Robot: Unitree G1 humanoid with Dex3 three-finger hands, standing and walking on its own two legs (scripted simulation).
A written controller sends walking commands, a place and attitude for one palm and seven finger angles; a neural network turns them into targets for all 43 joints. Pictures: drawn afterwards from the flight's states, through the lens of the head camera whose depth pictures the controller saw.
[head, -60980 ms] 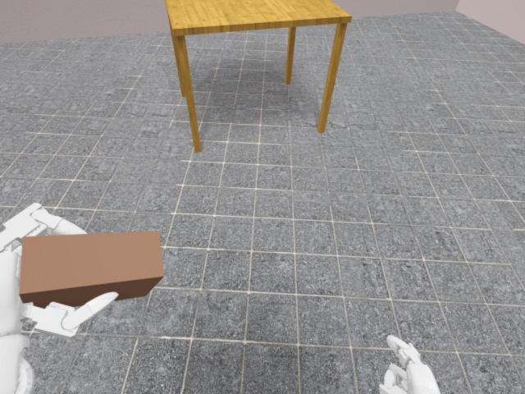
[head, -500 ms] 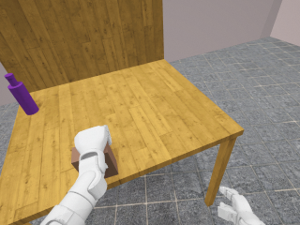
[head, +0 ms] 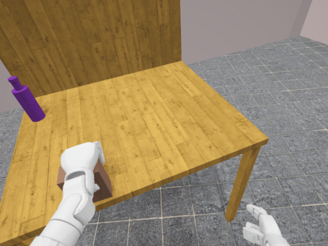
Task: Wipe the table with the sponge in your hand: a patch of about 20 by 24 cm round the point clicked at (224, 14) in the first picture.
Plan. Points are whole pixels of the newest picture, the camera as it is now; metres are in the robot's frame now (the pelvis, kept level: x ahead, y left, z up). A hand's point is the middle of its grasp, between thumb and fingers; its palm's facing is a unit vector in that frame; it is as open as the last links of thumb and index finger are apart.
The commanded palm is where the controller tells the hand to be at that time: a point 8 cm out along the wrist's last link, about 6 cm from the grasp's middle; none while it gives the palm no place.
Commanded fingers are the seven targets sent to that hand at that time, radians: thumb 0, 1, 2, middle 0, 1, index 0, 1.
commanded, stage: wipe forward along the middle lane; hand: left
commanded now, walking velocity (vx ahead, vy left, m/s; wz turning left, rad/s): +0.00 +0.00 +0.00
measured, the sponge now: (90, 186) +0.28 +0.25 -0.02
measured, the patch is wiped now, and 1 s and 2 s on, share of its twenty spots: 0.90 0.90 0.95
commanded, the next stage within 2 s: slide back across to the first lane in 1.54 s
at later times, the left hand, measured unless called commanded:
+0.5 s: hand (86, 156) +0.34 +0.26 +0.05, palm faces -0.08 -0.05 -1.00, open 9.6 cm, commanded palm +0.32 +0.27 +0.08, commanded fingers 0.00 0.10 1.30 -1.20 -1.60 -1.20 -1.60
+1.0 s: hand (84, 140) +0.40 +0.30 +0.05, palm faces -0.12 -0.01 -0.99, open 9.6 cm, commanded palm +0.38 +0.30 +0.09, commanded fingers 0.00 0.10 1.30 -1.20 -1.60 -1.20 -1.60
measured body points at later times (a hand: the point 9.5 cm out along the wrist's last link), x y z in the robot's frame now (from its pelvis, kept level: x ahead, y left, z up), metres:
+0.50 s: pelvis -0.01 -0.01 -0.01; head -0.02 -0.04 +0.44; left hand +0.34 +0.26 +0.10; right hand +0.14 -0.26 -0.13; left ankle +0.02 +0.14 -0.73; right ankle -0.03 -0.05 -0.74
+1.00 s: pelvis -0.01 +0.00 -0.01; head +0.02 -0.02 +0.44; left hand +0.40 +0.29 +0.10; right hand +0.08 -0.27 -0.15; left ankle +0.02 +0.14 -0.73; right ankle -0.03 -0.05 -0.74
